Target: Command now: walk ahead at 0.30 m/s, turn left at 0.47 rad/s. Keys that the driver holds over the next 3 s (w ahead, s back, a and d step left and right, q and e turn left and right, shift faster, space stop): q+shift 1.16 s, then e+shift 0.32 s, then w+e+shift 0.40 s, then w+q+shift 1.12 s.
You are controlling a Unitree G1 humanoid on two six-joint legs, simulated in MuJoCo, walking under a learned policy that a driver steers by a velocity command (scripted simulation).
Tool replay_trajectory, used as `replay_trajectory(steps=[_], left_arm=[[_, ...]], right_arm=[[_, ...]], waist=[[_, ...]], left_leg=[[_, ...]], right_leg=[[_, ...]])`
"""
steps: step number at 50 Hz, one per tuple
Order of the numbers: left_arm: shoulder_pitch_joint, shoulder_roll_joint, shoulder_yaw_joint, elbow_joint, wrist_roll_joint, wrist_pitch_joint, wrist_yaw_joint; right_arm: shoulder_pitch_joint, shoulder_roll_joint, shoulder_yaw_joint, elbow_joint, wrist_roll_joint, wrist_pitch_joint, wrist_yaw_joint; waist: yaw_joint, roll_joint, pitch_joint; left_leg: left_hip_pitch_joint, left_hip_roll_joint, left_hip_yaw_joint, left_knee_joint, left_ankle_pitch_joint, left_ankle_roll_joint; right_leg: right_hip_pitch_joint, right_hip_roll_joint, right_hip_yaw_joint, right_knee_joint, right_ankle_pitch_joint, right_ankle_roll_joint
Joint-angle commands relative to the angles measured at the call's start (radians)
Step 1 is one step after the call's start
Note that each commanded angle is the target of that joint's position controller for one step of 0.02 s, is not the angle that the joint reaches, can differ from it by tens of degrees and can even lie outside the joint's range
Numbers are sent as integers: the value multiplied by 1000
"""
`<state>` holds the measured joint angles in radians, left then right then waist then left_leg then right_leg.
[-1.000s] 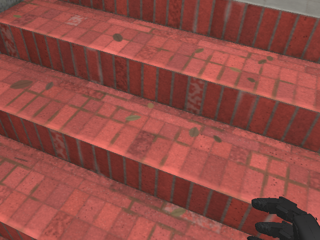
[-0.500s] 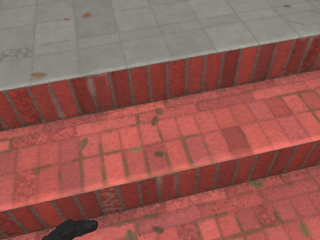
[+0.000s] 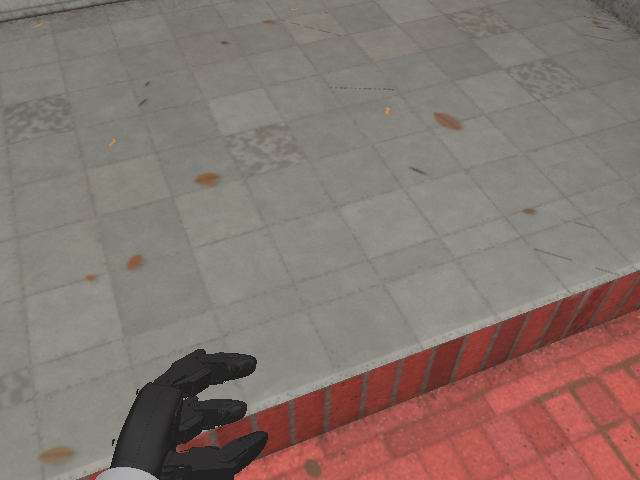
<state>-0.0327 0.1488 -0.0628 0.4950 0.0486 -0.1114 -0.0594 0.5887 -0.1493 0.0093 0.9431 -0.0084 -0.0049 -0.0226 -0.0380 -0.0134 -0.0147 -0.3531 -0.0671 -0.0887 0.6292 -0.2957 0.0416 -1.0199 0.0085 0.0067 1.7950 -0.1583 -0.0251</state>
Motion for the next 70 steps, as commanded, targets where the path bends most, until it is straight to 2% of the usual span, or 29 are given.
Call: replay_trajectory(steps=[1,5,8,9,10,11,12,13,15,18,20,21,23,24,26,27,29,31,34,38,53,57,58,60,61,62,63,67,70], left_arm=[[25,-12,-37,-56,31,-2,36],[-134,5,-13,-98,-18,24,55],[-38,158,64,-59,-67,25,63],[129,238,105,-12,-67,23,65],[193,222,105,94,-90,47,80],[143,193,96,125,-110,73,97],[246,144,89,137,-28,89,115],[299,125,97,133,32,110,112],[170,157,125,150,8,106,128],[110,129,117,213,-46,112,165],[23,191,131,210,-79,148,180],[29,360,169,205,-62,167,171],[64,406,177,181,-51,144,127],[1,386,164,154,-62,116,113],[78,285,134,119,-28,65,26],[136,262,136,157,-32,56,-5],[36,144,100,55,-28,68,14],[155,111,78,46,-26,87,43],[203,118,67,41,-21,93,91],[172,89,73,23,-26,113,125],[59,117,66,-143,-43,106,115],[87,121,62,-186,-27,117,115],[100,58,38,-206,-14,113,111],[224,64,70,-109,-32,105,82],[240,147,102,-92,-20,93,74],[259,305,141,-58,19,103,105],[309,268,128,-59,29,105,112],[158,84,85,-12,-59,101,139],[191,122,100,2,-76,129,173]], right_arm=[[-240,-136,-29,-188,2,-29,-27],[-38,-170,-61,-174,21,52,-45],[-184,-190,-84,-258,21,69,-70],[-299,-195,-83,-307,27,58,-68],[-346,-170,-80,-370,22,39,-53],[-261,-71,-70,-376,-9,24,-24],[-115,-15,-58,-334,-17,11,-19],[-124,-58,-50,-338,4,-4,-18],[-430,-54,-31,-482,67,17,-38],[-647,-20,27,-621,15,19,11],[-613,-2,53,-681,-13,2,50],[-542,-21,54,-676,1,-5,50],[-345,-154,-6,-543,4,16,44],[-104,-249,-49,-461,-21,22,36],[-238,-411,-97,-525,-62,21,-29],[-331,-324,-69,-549,-51,13,-24],[-362,-259,-60,-497,11,8,-5],[-461,-199,-54,-475,31,4,-4],[-497,-159,-46,-476,35,13,6],[-452,-190,-45,-500,-1,32,-21],[-347,-272,-83,-514,44,47,-111],[-379,-314,-105,-509,85,60,-120],[-428,-315,-112,-511,118,80,-120],[-381,-314,-118,-462,151,102,-82],[-304,-250,-112,-439,162,99,-58],[-402,-174,-91,-508,107,89,-19],[-445,-210,-90,-465,66,61,0],[-315,-169,-48,-396,-16,71,5],[-431,-105,-20,-457,3,60,17]], waist=[[100,-3,-113],[13,97,-159],[96,247,-183],[174,180,-267],[131,121,-183],[21,-116,-66],[18,-277,-157],[78,-236,-256],[61,-187,-77],[-3,-9,107],[-87,-22,11],[-112,-142,-149],[-96,-212,-345],[-201,-131,-444],[-114,470,-554],[-86,285,-483],[-8,-15,-73],[106,-12,47],[129,39,59],[71,117,-90],[13,182,-87],[42,136,-105],[94,149,-127],[124,199,-176],[96,-74,-233],[106,-674,-199],[169,-638,-138],[18,-93,50],[39,-103,65]], left_leg=[[-151,129,-204,-245,599,171],[317,115,-315,-192,760,165],[435,91,-372,-35,1124,30],[440,24,-309,139,1169,-34],[347,8,-253,284,752,-40],[-206,-78,-143,586,-257,-43],[-720,-147,-103,1147,-661,-89],[-877,-99,-24,1543,-641,-140],[-1089,63,-4,1688,-608,-184],[-947,146,62,1400,-517,-173],[-589,153,177,926,-233,-166],[-240,59,257,607,-301,-125],[-86,-19,297,653,-219,-42],[90,-22,88,538,-146,72],[369,259,-893,-163,22,376],[269,292,-861,-173,-205,304],[-47,217,-681,-179,-341,189],[-237,97,-437,-140,-274,124],[-214,30,-265,-139,-12,131],[-49,76,-394,-134,262,132],[367,206,-695,-159,726,177],[300,191,-710,-120,748,98],[213,168,-697,-139,657,31],[23,97,-506,-238,442,4],[-30,-40,-393,-38,312,-61],[-232,-158,-207,307,-203,-128],[-134,-155,-270,644,-452,-145],[-141,-7,-42,758,-202,-118],[-78,30,-11,179,-60,-47]], right_leg=[[288,-18,-72,-305,133,42],[176,71,-100,-553,-331,88],[552,92,5,-1260,-54,66],[778,12,75,-1486,182,38],[851,-75,33,-1728,515,80],[1182,-209,102,-1554,990,69],[1513,-483,268,-1145,1798,-117],[1508,-578,266,-1190,1825,-231],[1438,-522,218,-1403,1044,-227],[1109,-342,-43,-1546,857,-83],[824,-155,-214,-1548,749,-34],[753,-113,-229,-1518,978,-77],[968,-293,-174,-1350,1709,-166],[911,-268,-146,-1028,1745,-121],[389,143,138,-153,-84,-6],[291,99,258,99,-116,-14],[149,79,173,171,-124,-17],[186,42,149,207,-78,-10],[186,-5,96,-51,-68,22],[159,52,55,52,-29,81],[-59,91,148,232,-383,140],[28,37,201,15,-472,124],[165,-12,215,-392,-547,84],[635,49,-51,-781,-500,55],[793,-21,178,-905,-334,-19],[693,-247,710,-1196,-87,-184],[508,-236,870,-1276,5,-216],[299,-95,517,-892,-160,-140],[362,-34,465,-854,-32,-121]])
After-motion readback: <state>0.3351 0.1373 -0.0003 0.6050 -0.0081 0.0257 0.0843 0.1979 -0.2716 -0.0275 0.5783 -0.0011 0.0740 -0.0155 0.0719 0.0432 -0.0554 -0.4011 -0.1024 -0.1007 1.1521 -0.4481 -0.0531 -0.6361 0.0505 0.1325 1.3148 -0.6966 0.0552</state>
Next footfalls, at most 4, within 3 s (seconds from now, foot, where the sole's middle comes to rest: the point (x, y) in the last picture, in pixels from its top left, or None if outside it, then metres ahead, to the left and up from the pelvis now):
0.06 right None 0.15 -0.12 -0.60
0.20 right None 0.12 -0.14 -0.76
0.46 left None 0.26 0.15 -0.59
1.20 right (345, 361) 0.58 -0.04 -0.41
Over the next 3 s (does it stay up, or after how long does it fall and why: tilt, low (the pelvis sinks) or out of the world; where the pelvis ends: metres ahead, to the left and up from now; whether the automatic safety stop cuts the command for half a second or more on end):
stays up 1.16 0.49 0.36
